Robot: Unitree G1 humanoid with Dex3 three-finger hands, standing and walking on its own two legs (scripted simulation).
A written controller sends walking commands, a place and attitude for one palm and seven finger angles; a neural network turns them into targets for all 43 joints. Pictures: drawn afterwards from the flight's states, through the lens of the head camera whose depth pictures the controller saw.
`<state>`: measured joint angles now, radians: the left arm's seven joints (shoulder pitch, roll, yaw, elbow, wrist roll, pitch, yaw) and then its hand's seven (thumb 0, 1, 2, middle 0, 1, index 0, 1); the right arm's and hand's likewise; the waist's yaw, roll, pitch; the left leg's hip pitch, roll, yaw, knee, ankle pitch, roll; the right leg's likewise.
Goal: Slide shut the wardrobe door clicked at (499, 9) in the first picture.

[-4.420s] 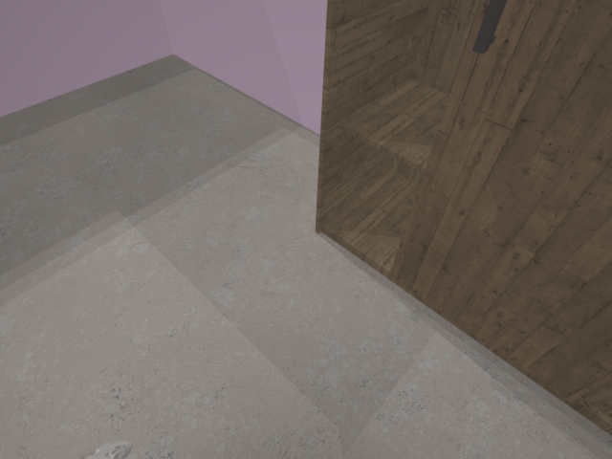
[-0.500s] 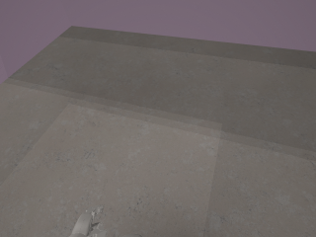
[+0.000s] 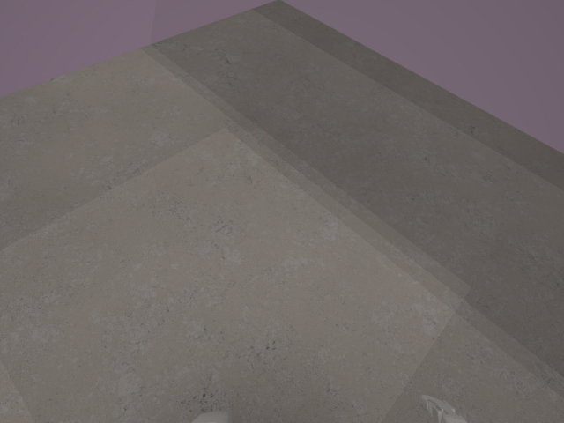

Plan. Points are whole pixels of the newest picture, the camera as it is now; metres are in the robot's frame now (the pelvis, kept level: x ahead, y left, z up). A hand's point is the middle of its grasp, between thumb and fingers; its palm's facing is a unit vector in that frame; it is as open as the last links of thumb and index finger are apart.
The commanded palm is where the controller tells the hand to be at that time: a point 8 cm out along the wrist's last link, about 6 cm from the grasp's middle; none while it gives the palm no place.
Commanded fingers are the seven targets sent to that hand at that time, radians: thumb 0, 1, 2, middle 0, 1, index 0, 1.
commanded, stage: walk to a spot facing it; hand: right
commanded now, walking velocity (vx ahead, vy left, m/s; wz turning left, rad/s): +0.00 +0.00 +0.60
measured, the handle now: out of the picture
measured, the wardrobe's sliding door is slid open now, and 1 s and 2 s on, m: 0.36 0.36 0.36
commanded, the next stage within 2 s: turn to face it in 1.26 s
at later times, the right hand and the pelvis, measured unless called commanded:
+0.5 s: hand out of the picture +0.12 -0.23 -0.17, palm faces -0.18 +0.96 -0.20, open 7.4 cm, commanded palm none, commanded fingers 0.00 -0.90 -0.90 0.20 0.30 0.20 0.30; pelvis +0.01 -0.04 +0.01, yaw +17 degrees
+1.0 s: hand (351, 390) +0.20 -0.10 -0.14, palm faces -0.55 +0.79 -0.27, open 7.3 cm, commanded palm none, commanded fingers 0.00 -0.90 -0.90 0.20 0.30 0.20 0.30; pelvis -0.01 +0.00 +0.00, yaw +36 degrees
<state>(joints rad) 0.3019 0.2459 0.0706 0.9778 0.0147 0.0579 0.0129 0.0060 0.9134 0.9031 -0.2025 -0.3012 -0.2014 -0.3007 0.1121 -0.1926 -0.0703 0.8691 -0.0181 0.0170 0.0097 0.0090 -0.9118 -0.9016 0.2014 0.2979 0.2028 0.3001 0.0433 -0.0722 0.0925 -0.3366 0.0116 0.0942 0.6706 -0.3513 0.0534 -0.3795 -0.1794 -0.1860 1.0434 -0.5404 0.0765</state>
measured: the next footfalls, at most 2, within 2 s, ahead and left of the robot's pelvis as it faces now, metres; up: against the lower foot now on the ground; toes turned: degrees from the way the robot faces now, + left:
right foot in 0.44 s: +0.08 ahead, -0.13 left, +0.00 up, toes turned +12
left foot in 0.94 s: -0.06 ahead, +0.09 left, +0.00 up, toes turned +42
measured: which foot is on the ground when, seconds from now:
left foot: down 0.00-0.44, up 0.46-0.92, down 0.94-1.00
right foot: up 0.00-0.42, down 0.44-0.94, up 0.96-1.00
